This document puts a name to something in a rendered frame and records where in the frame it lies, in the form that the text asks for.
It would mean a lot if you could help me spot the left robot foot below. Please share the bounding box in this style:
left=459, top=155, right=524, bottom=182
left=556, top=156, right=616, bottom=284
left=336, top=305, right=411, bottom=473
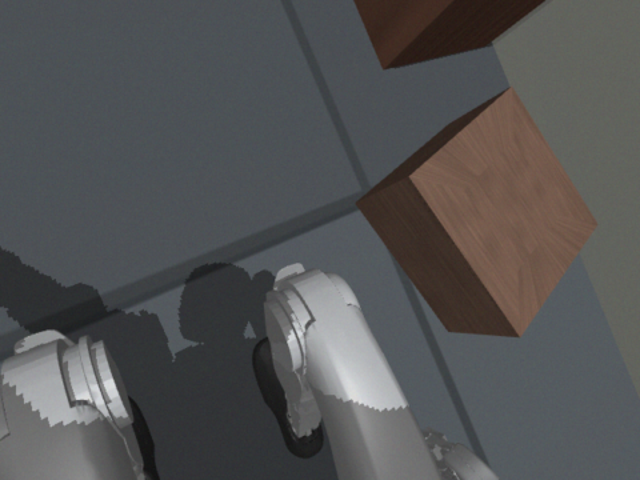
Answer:
left=128, top=396, right=160, bottom=480

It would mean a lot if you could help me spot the right robot hand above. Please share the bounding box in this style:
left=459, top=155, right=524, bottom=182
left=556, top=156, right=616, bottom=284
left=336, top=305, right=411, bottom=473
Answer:
left=422, top=427, right=501, bottom=480

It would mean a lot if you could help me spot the right robot foot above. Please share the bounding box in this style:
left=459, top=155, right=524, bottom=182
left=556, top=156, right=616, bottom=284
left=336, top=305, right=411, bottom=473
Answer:
left=252, top=337, right=323, bottom=458

